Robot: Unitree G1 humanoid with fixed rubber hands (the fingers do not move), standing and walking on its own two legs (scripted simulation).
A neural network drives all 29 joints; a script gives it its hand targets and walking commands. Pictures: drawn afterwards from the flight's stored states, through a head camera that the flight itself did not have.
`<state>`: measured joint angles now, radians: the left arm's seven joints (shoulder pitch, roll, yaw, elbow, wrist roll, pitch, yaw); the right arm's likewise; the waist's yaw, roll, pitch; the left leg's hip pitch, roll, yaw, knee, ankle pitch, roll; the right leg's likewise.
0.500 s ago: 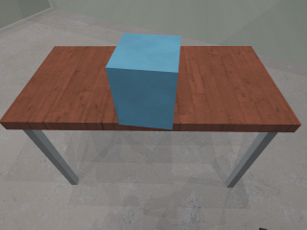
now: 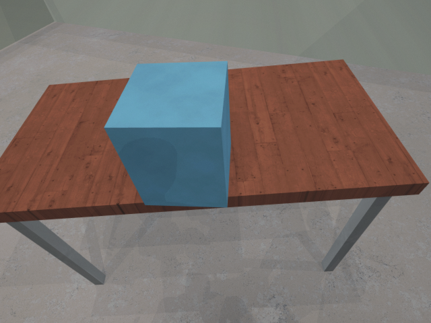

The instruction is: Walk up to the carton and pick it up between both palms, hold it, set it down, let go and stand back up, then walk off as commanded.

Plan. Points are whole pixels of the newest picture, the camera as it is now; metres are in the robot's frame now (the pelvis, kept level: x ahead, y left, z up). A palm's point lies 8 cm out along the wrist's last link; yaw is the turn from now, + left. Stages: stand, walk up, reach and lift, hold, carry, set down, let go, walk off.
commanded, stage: walk up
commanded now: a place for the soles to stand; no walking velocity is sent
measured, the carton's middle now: (183, 137) +0.50 +0.10 +0.06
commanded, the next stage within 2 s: none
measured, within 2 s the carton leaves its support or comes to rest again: neither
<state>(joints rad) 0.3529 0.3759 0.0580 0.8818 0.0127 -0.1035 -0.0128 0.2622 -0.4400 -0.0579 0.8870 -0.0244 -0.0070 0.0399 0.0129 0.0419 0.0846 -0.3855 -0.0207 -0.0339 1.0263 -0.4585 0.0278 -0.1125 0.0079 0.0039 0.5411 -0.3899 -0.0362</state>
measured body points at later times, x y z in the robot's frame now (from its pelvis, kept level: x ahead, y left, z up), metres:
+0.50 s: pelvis +0.11 +0.05 -0.02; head +0.17 +0.04 +0.42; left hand +0.20 +0.36 -0.13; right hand +0.23 -0.26 -0.12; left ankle +0.21 +0.15 -0.73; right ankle +0.14 -0.07 -0.70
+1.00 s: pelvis +0.10 +0.07 -0.03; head +0.13 +0.06 +0.42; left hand +0.21 +0.39 -0.13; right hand +0.15 -0.25 -0.15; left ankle +0.07 +0.19 -0.73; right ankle +0.17 -0.06 -0.73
